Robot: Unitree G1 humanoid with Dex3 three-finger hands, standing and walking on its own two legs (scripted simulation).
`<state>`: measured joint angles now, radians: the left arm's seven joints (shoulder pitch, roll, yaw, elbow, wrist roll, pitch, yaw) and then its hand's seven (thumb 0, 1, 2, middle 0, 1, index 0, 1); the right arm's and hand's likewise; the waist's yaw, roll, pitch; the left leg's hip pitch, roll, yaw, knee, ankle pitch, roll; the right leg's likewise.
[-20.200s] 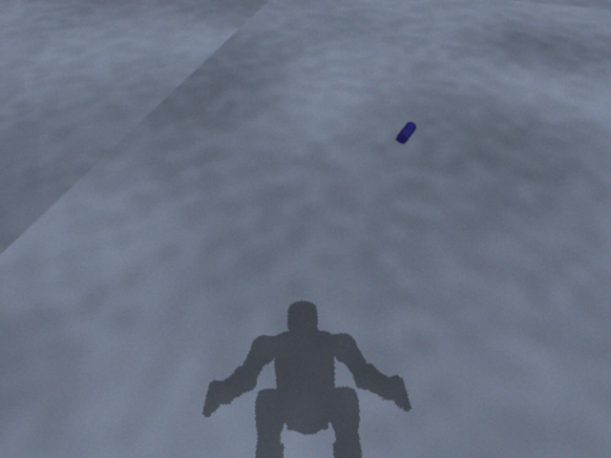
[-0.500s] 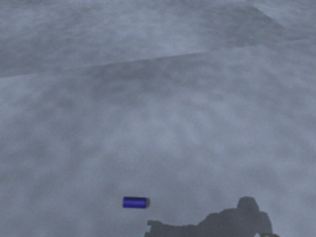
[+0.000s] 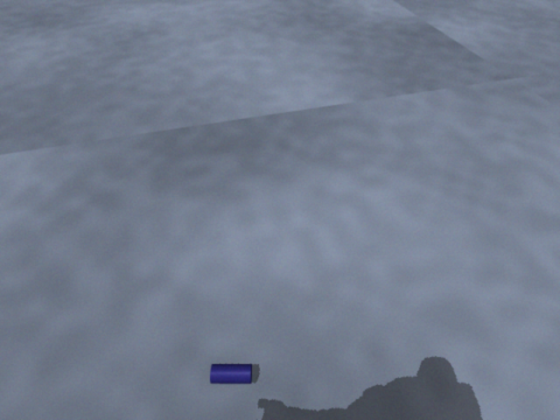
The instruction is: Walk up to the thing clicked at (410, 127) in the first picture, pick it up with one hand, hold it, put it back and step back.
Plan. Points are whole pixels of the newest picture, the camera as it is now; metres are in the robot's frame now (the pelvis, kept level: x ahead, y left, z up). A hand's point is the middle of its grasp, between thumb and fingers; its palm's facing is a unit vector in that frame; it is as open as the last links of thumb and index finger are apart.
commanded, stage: walk up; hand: left
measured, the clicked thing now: (231, 373) +0.39 +0.17 -0.74
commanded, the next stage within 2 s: none
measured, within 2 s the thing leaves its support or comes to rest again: neither
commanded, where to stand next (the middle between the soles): +0.04 +0.03 m, yaw +0 degrees
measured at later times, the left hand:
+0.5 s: hand out of the picture +0.16 +0.25 -0.17, palm faces +0.01 -0.94 -0.34, open 7.4 cm
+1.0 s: hand out of the picture +0.04 +0.26 -0.16, palm faces -0.01 -0.93 -0.36, open 7.4 cm
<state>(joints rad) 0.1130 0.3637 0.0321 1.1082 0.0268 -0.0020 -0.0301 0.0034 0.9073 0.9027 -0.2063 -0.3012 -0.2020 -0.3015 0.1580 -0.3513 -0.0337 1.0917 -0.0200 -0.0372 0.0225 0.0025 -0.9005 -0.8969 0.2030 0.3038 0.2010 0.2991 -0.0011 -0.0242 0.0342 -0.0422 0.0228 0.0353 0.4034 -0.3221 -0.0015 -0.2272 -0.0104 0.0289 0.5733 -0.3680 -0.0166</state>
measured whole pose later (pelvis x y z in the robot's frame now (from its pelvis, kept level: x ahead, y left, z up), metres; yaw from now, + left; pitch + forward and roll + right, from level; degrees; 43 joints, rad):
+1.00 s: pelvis +0.00 +0.00 +0.00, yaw +0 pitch -3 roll +0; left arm 0.21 0.35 0.02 1.05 0.01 -0.01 -0.01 0.01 0.91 0.90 -0.21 -0.30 -0.20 -0.30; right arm 0.15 -0.36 -0.02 1.01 -0.01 0.00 0.02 0.00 -0.90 -0.90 0.20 0.30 0.20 0.30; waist 0.01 0.02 0.09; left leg -0.24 0.00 -0.02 0.52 -0.21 0.00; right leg -0.08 0.01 0.03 0.49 -0.36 0.00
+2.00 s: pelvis -0.08 -0.03 +0.00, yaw +6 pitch -3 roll +1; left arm 0.32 0.37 0.07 0.89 0.04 -0.04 -0.02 0.00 0.90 0.90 -0.21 -0.30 -0.21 -0.30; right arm 0.25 -0.40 -0.06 0.97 -0.03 0.03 0.06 0.01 -0.90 -0.90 0.20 0.30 0.20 0.30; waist 0.04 0.03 0.10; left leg -0.26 0.01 -0.05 0.71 -0.49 0.00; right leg -0.17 -0.04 -0.08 0.50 -0.29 -0.03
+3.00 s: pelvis -0.08 -0.02 -0.01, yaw +1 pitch -3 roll +1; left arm 0.11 0.37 0.02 1.06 0.01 0.00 -0.02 0.00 0.91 0.90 -0.21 -0.30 -0.20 -0.30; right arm 0.13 -0.37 -0.03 1.05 0.00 0.02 0.02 0.00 -0.90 -0.90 0.20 0.30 0.20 0.30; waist 0.00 -0.01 0.11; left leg -0.19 0.04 0.03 0.57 -0.33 -0.02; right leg -0.34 0.00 0.06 0.55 -0.16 0.02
